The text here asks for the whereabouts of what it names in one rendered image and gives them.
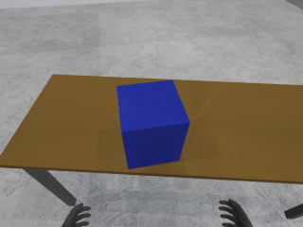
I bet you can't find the right robot hand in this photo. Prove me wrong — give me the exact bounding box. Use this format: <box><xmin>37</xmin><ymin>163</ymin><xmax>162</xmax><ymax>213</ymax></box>
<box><xmin>219</xmin><ymin>199</ymin><xmax>253</xmax><ymax>227</ymax></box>

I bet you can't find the table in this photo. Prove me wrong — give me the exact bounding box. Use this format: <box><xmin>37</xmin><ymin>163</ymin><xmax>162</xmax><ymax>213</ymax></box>
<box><xmin>0</xmin><ymin>74</ymin><xmax>303</xmax><ymax>219</ymax></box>

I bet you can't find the left robot hand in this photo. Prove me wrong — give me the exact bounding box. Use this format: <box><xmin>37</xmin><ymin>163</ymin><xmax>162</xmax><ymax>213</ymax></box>
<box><xmin>62</xmin><ymin>203</ymin><xmax>91</xmax><ymax>227</ymax></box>

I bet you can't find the carton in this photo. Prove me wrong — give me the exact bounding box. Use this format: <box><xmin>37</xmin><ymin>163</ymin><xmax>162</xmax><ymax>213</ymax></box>
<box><xmin>116</xmin><ymin>79</ymin><xmax>190</xmax><ymax>169</ymax></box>

